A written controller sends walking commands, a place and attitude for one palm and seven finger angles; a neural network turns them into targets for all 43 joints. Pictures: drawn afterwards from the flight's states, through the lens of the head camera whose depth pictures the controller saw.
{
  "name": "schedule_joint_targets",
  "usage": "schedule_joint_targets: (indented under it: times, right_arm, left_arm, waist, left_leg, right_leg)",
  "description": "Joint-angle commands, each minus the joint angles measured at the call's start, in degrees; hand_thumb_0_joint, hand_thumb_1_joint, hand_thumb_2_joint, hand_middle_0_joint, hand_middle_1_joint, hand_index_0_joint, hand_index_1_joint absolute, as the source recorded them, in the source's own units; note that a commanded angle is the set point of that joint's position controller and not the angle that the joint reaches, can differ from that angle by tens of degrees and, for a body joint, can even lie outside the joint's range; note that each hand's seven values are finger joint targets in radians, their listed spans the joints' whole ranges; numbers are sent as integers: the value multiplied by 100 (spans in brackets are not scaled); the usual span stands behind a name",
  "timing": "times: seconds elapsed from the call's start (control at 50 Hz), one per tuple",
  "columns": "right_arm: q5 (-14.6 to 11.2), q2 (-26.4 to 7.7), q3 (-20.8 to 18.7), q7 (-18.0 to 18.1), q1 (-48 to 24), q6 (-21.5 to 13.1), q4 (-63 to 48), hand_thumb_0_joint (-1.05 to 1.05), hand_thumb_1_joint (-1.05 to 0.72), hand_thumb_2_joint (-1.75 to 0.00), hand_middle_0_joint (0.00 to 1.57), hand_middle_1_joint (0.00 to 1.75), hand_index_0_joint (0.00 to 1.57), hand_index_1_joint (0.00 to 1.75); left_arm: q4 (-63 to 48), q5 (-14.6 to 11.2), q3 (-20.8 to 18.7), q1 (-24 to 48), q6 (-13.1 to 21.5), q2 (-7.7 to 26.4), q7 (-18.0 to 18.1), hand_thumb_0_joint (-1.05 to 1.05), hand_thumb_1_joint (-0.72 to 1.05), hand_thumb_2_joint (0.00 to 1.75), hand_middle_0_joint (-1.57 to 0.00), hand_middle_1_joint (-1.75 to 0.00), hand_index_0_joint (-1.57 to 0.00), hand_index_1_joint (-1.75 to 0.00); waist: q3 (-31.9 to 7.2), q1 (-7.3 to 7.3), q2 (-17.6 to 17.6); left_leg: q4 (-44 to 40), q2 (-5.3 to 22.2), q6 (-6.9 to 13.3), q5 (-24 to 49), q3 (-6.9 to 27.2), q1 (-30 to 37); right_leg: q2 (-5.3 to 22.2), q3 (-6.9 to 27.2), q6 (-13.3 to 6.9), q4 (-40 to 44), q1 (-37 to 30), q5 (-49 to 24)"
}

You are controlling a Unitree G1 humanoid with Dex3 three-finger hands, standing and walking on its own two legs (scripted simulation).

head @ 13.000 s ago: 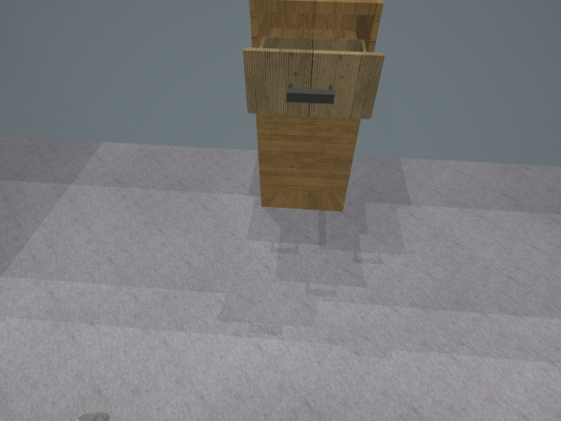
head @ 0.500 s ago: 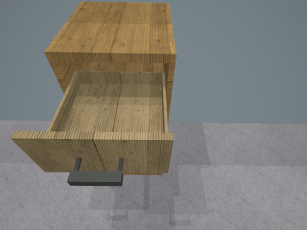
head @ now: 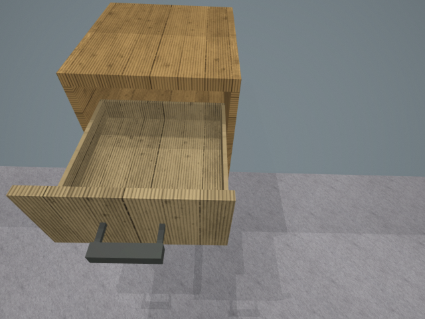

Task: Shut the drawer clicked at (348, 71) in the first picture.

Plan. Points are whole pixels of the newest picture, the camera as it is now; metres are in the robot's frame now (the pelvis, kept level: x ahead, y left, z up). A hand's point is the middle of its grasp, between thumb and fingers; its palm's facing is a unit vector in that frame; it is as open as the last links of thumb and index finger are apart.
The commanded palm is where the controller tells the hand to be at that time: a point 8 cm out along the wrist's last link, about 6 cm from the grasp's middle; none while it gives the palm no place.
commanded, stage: look again from close up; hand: left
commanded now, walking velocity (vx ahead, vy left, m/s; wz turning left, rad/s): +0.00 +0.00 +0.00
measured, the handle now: (129, 240) +0.24 +0.17 +0.03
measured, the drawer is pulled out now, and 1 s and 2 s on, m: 0.30 0.30 0.30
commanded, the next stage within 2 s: shuffle to correct the standing spot in 0.34 s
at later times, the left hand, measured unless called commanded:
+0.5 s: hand out of the picture -0.01 +0.15 -0.18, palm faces +0.02 -0.98 -0.19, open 7.4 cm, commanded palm none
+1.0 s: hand out of the picture +0.01 +0.17 -0.18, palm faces +0.03 -0.97 -0.23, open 7.4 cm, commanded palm none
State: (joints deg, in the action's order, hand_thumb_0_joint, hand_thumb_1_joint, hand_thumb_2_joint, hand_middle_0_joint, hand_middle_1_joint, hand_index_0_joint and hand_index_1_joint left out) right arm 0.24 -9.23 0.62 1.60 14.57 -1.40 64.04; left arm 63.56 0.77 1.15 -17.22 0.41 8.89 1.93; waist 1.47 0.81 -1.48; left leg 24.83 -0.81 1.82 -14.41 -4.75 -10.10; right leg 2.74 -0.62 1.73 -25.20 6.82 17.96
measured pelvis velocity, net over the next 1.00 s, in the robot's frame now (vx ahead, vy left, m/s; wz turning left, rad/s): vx -0.02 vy -0.02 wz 0.04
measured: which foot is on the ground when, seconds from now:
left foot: down 0.00-1.00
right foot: down 0.00-1.00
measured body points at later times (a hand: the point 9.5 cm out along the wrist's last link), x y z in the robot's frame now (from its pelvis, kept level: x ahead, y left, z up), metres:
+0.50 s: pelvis +0.00 -0.02 +0.00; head +0.01 -0.02 +0.45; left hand -0.01 +0.20 -0.16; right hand +0.00 -0.24 -0.16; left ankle -0.01 +0.10 -0.74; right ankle -0.05 -0.14 -0.74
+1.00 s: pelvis -0.02 -0.02 -0.01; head -0.03 -0.03 +0.44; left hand +0.01 +0.22 -0.16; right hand +0.01 -0.25 -0.17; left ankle -0.01 +0.10 -0.74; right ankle -0.05 -0.14 -0.74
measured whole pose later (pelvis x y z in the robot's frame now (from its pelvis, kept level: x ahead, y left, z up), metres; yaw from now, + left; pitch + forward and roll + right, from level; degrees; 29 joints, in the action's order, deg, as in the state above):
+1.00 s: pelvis -0.02 -0.02 -0.01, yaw +2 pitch -1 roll +0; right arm 1.4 -10.1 0.1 0.1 17.1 0.3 58.2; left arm 57.2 1.2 0.5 -15.7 0.0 10.8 1.4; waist -0.1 -0.5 0.3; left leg 34.2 0.7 0.1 -17.1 -2.2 -15.8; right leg 1.5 -3.0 -0.6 -34.5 11.6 21.7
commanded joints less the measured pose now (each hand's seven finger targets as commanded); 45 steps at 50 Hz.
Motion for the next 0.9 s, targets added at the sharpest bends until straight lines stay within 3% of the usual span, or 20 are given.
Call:
schedule_joint_targets:
  times: [0.0,0.42,0.54,0.62,0.64,0.66,0.68,0.7,0.72,0.76,0.78,0.82,0.86,0.88]
  right_arm:
    - [5,-590,-92,16,323,-54,-170,0,-90,-90,20,30,20,30]
    - [5,-467,-75,33,456,-52,-40,0,-90,-90,20,30,20,30]
    - [-10,-545,-184,88,378,1,-195,0,-90,-90,20,30,20,30]
    - [2,-661,-282,93,306,72,-372,0,-90,-90,20,30,20,30]
    - [-72,-936,-365,74,91,83,-762,0,-90,-90,20,30,20,30]
    - [3,-570,-315,-16,255,99,-911,0,-90,-90,20,30,20,30]
    - [67,-462,-268,-60,164,121,-1001,0,-90,-90,20,30,20,30]
    - [66,-412,-246,-73,204,137,-1065,0,-90,-90,20,30,20,30]
    - [71,-397,-240,-92,238,135,-1053,0,-90,-90,20,30,20,30]
    - [80,-441,-216,-118,285,124,-1001,0,-90,-90,20,30,20,30]
    - [90,-474,-191,-121,334,112,-977,0,-90,-90,20,30,20,30]
    - [112,-585,-169,-142,308,122,-958,0,-90,-90,20,30,20,30]
    - [127,-631,-170,-163,289,143,-964,0,-90,-90,20,30,20,30]
    - [131,-613,-159,-158,351,136,-922,0,-90,-90,20,30,20,30]
  left_arm:
    - [-155,-13,-107,-448,48,572,71,0,90,90,-20,-30,-20,-30]
    - [-165,-24,-118,-521,67,518,84,0,90,90,-20,-30,-20,-30]
    - [-363,-17,-217,-463,-37,588,94,0,90,90,-20,-30,-20,-30]
    - [-556,-1,-264,-472,-99,595,89,0,90,90,-20,-30,-20,-30]
    - [-562,70,-242,-441,-32,705,264,0,90,90,-20,-30,-20,-30]
    - [-857,52,-301,-357,40,838,215,0,90,90,-20,-30,-20,-30]
    - [-895,12,-289,-184,122,928,179,0,90,90,-20,-30,-20,-30]
    - [-931,-4,-278,-92,154,930,155,0,90,90,-20,-30,-20,-30]
    - [-962,6,-264,3,173,935,137,0,90,90,-20,-30,-20,-30]
    - [-964,14,-236,128,157,937,99,0,90,90,-20,-30,-20,-30]
    - [-979,26,-225,159,135,901,83,0,90,90,-20,-30,-20,-30]
    - [-941,37,-209,130,79,907,52,0,90,90,-20,-30,-20,-30]
    - [-942,46,-222,83,41,939,32,0,90,90,-20,-30,-20,-30]
    - [-959,51,-228,81,32,976,27,0,90,90,-20,-30,-20,-30]
  waist:
    - [187,-37,160]
    - [128,-32,134]
    - [39,-65,199]
    - [-102,-43,405]
    - [54,-149,493]
    - [-357,-146,229]
    - [-514,-142,113]
    - [-568,-213,-102]
    - [-488,-257,-145]
    - [-150,-280,-56]
    - [65,-266,200]
    - [510,-193,-78]
    - [845,-158,-352]
    - [845,-180,-213]
  left_leg:
    - [-360,678,78,1483,619,229]
    - [-322,699,38,1641,569,306]
    - [-152,901,67,2678,622,436]
    - [-94,1068,188,2708,782,287]
    - [979,1154,-5,3672,666,30]
    - [980,761,-66,1557,532,-397]
    - [915,500,-101,448,329,-510]
    - [925,349,-120,-98,294,-500]
    - [869,308,-129,-137,285,-426]
    - [706,347,-121,-92,342,-271]
    - [523,403,-90,-106,392,-268]
    - [413,388,-23,-598,530,-678]
    - [483,284,-44,-937,430,-919]
    - [440,275,-50,-877,405,-802]
  right_leg:
    - [350,287,-234,372,416,-1214]
    - [341,317,-283,394,371,-1461]
    - [281,256,-243,19,581,-1870]
    - [193,139,-226,-288,716,-1465]
    - [398,279,-186,99,934,-2329]
    - [552,458,-411,-22,512,-2018]
    - [769,690,-584,10,352,-2041]
    - [864,831,-721,94,459,-1533]
    - [859,851,-769,145,610,-1248]
    - [677,681,-682,265,1023,-309]
    - [560,602,-632,292,1146,159]
    - [356,507,-566,373,1226,1168]
    - [421,620,-618,593,1430,1837]
    - [457,633,-650,598,1506,1881]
